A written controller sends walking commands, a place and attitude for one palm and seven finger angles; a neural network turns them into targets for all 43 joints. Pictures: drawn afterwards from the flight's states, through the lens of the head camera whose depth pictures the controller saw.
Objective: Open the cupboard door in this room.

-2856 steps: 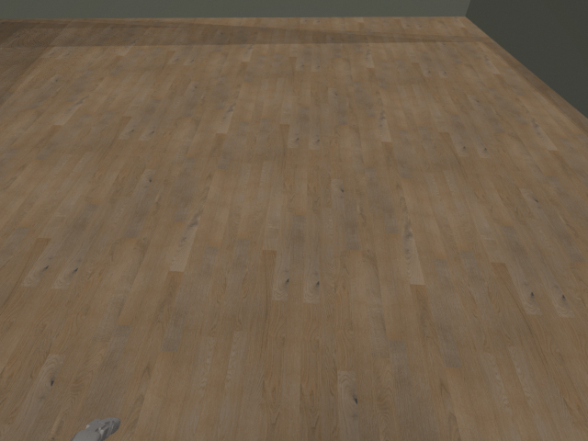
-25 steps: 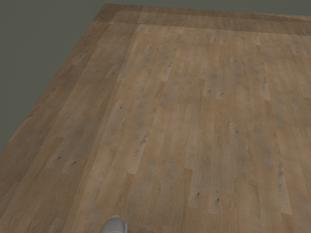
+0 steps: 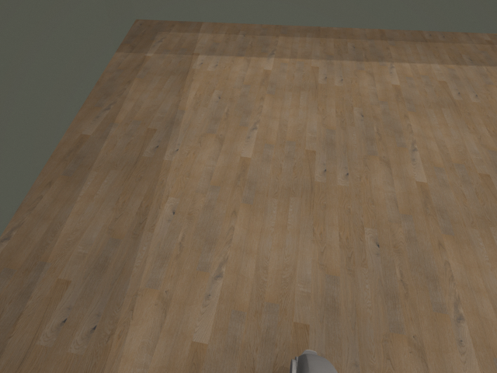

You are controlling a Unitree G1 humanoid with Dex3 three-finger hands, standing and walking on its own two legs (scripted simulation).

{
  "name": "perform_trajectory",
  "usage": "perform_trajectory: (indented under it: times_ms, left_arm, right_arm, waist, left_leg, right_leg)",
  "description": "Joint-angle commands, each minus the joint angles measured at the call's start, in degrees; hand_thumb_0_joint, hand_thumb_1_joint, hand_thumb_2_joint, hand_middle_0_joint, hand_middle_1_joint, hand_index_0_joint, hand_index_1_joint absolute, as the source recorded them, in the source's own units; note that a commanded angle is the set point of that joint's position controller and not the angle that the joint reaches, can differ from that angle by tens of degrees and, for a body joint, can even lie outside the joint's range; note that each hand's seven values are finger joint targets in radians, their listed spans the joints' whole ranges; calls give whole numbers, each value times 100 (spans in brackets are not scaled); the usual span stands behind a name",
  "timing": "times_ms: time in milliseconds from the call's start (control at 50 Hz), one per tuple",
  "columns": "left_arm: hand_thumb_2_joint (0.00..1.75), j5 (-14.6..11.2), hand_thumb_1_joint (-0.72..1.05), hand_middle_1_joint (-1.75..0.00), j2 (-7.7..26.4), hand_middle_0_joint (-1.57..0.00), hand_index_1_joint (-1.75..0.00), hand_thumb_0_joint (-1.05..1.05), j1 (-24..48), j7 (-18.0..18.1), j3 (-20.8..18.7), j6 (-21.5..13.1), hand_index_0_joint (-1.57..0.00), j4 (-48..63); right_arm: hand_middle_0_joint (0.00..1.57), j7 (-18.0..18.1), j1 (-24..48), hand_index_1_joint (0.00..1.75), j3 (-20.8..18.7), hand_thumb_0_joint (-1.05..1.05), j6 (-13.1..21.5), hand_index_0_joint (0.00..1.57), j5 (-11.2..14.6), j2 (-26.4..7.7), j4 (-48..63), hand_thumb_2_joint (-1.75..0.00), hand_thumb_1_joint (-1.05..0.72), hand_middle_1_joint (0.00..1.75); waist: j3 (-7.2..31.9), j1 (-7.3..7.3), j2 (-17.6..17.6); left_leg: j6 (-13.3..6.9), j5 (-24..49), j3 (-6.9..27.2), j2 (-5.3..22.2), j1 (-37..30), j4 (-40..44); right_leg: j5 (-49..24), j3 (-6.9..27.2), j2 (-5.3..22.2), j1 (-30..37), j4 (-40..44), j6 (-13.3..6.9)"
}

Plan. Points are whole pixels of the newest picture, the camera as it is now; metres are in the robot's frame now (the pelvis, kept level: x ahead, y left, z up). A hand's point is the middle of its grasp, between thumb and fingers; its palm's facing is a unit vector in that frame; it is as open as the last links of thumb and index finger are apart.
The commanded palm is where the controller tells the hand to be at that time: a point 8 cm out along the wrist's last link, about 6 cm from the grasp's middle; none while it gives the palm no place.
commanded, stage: turn to face it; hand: left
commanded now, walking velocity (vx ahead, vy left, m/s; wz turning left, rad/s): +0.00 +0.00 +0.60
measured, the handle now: out of the picture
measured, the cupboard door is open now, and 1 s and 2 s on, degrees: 45 45 45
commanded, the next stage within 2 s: none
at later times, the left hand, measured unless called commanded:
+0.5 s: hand (169, 347) +0.19 +0.17 -0.20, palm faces +0.24 -0.96 -0.15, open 7.3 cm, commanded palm none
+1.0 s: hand out of the picture +0.11 +0.11 -0.16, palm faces +0.52 -0.81 -0.26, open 7.4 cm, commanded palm none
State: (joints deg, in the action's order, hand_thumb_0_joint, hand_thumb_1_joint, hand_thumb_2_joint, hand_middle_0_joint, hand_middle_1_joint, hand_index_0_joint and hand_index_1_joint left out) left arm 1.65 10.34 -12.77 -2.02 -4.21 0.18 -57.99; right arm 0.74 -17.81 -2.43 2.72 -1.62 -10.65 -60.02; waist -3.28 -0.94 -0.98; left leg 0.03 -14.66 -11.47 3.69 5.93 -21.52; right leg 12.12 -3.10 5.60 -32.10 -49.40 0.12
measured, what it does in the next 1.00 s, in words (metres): walks ahead, turning left: right foot, then left foot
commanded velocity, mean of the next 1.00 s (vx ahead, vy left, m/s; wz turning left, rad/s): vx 0.00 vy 0.00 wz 0.60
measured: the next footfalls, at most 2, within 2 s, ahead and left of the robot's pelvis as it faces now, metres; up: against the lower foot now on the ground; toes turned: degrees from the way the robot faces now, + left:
right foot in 0.12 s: +0.19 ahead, -0.15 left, +0.00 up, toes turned -7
left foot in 0.42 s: +0.18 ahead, +0.10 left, +0.00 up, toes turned +20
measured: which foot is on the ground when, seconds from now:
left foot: down 0.00-0.12, up 0.14-0.40, down 0.42-0.76, up 0.78-1.00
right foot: up 0.00-0.10, down 0.12-0.42, up 0.44-0.74, down 0.76-1.00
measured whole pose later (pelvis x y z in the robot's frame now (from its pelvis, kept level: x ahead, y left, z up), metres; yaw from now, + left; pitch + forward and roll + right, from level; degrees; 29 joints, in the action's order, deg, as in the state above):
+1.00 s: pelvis +0.18 -0.09 +0.00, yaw +32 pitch +1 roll +3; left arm 1.6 11.8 -14.2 1.1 -2.3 0.4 -52.2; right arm -1.7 -6.3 -4.6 -4.6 -0.7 -15.1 -52.0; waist -5.8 -0.2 -1.9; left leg 4.4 -25.0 -4.1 1.6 25.2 -51.9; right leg 17.1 -10.2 7.2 -12.0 -28.8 -0.1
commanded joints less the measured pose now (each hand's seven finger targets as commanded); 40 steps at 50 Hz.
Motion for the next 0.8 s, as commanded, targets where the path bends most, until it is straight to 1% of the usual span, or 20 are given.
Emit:
perform_trajectory:
  times_ms: [0,40,60,100,120,140,200,360,380,400,420,440,500,560,620,680,700,720,740,780]
  left_arm:
    - [90,-5,90,-30,115,-20,-30,0,178,-15,46,-129,-20,363]
    - [90,-10,90,-30,247,-20,-30,0,-239,47,52,-201,-20,172]
    - [90,1,90,-30,550,-20,-30,0,-647,100,-10,-276,-20,54]
    - [90,-37,90,-30,1508,-20,-30,0,-1480,193,-163,-343,-20,-168]
    - [90,-65,90,-30,1526,-20,-30,0,-1192,235,-133,-277,-20,-47]
    - [90,-65,90,-30,1244,-20,-30,0,-761,289,-127,-259,-20,52]
    - [90,-57,90,-30,860,-20,-30,0,-66,368,-45,-220,-20,274]
    - [90,-66,90,-30,830,-20,-30,0,351,321,-127,-65,-20,491]
    - [90,-94,90,-30,644,-20,-30,0,316,305,-118,0,-20,615]
    - [90,-147,90,-30,344,-20,-30,0,302,279,-69,62,-20,792]
    - [90,-96,90,-30,503,-20,-30,0,737,288,-31,91,-20,988]
    - [90,-87,90,-30,489,-20,-30,0,761,253,-78,67,-20,1133]
    - [90,-27,90,-30,520,-20,-30,0,688,238,-110,59,-20,917]
    - [90,-91,90,-30,486,-20,-30,0,544,229,-67,76,-20,882]
    - [90,-114,90,-30,532,-20,-30,0,527,252,-48,108,-20,970]
    - [90,-120,90,-30,636,-20,-30,0,-71,258,-73,67,-20,861]
    - [90,-98,90,-30,844,-20,-30,0,-409,286,-128,25,-20,817]
    - [90,8,90,-30,1406,-20,-30,0,-609,339,-241,-39,-20,804]
    - [90,17,90,-30,1773,-20,-30,0,-491,360,-263,-29,-20,885]
    - [90,3,90,-30,1403,-20,-30,0,53,389,-170,-43,-20,1065]
  right_arm:
    - [20,35,-364,30,-110,0,71,20,-22,-721,126,-90,-90,30]
    - [20,35,-457,30,-49,0,31,20,6,-658,34,-90,-90,30]
    - [20,13,-446,30,-15,0,29,20,57,-501,13,-90,-90,30]
    - [20,1,-782,30,25,0,-54,20,159,-238,129,-90,-90,30]
    - [20,13,-675,30,2,0,-135,20,161,-317,154,-90,-90,30]
    - [20,14,-312,30,-5,0,-127,20,147,-217,231,-90,-90,30]
    - [20,5,-242,30,-12,0,-262,20,139,-226,174,-90,-90,30]
    - [20,-134,-446,30,-61,0,-366,20,37,-169,319,-90,-90,30]
    - [20,-128,-633,30,-145,0,-341,20,6,-507,351,-90,-90,30]
    - [20,-80,-765,30,-285,0,-300,20,-49,-1122,464,-90,-90,30]
    - [20,10,-825,30,-345,0,-321,20,-69,-1376,477,-90,-90,30]
    - [20,22,-592,30,-382,0,-322,20,-54,-1487,629,-90,-90,30]
    - [20,80,-10,30,-263,0,-209,20,-14,-1094,777,-90,-90,30]
    - [20,95,195,30,-289,0,-214,20,6,-1161,868,-90,-90,30]
    - [20,49,311,30,-368,0,-302,20,-16,-1289,938,-90,-90,30]
    - [20,2,787,30,-436,0,-403,20,16,-1393,1121,-90,-90,30]
    - [20,-18,978,30,-431,0,-426,20,66,-1264,1215,-90,-90,30]
    - [20,-64,1000,30,-382,0,-444,20,129,-845,1342,-90,-90,30]
    - [20,-99,1190,30,-359,0,-438,20,93,-805,1481,-90,-90,30]
    - [20,-172,1065,30,-391,0,-533,20,67,-876,1404,-90,-90,30]
  waist:
    - [-110,142,596]
    - [142,-33,469]
    - [351,-230,53]
    - [1413,-444,-1470]
    - [1201,-425,-1164]
    - [689,-355,-1005]
    - [707,-6,-991]
    - [412,334,-255]
    - [415,420,821]
    - [463,513,2461]
    - [568,703,2030]
    - [611,520,1342]
    - [589,281,1261]
    - [832,225,947]
    - [814,276,1112]
    - [738,19,1073]
    - [743,-169,574]
    - [638,-251,-1110]
    - [448,-300,-2070]
    - [255,42,-1188]
  left_leg:
    - [-662,1361,470,1293,593,621]
    - [-451,1604,414,1008,790,-46]
    - [-238,1224,346,734,1247,-721]
    - [142,-2509,223,-125,2174,-3216]
    - [105,-2687,705,82,2199,-3937]
    - [130,-2090,872,166,2638,-4330]
    - [264,-1559,986,412,2328,-4260]
    - [299,267,339,78,747,-1113]
    - [89,592,1161,484,573,-409]
    - [-677,1638,3224,1828,465,337]
    - [-1244,1630,3793,2253,536,551]
    - [-1325,845,3558,2186,815,536]
    - [-853,2051,2751,1416,546,229]
    - [-789,2796,2219,1110,184,-37]
    - [-829,2315,2408,1060,418,-25]
    - [-635,1485,2451,784,1152,-278]
    - [-392,752,2322,480,1712,-673]
    - [83,-770,1538,-324,2809,-1910]
    - [268,-2135,1143,-611,3041,-3476]
    - [209,-1561,1407,-240,2799,-4674]
  right_leg:
    - [-441,-330,-175,973,1160,-12]
    - [-785,-492,-369,2073,1802,-44]
    - [-1273,-69,-93,2968,2036,-124]
    - [-2085,1944,2208,4096,2956,-1095]
    - [-1082,1913,2284,3516,3293,-1284]
    - [-1531,1678,2084,3190,3282,-1244]
    - [-2684,427,1811,2562,3067,-982]
    - [-96,-748,1327,1345,2157,-288]
    - [752,-938,933,952,1383,-29]
    - [2361,-978,195,49,87,422]
    - [2602,-168,-46,-92,-1041,355]
    - [2115,141,54,4,-1456,290]
    - [1262,291,-15,-361,-1786,406]
    - [1236,200,-151,39,-901,476]
    - [1384,96,-321,680,159,453]
    - [660,-87,-515,1819,1642,397]
    - [162,84,-303,2519,2600,348]
    - [394,1626,1125,3105,3597,-65]
    - [-239,2631,2294,2537,3789,-671]
    - [-86,1724,1923,1770,3518,-889]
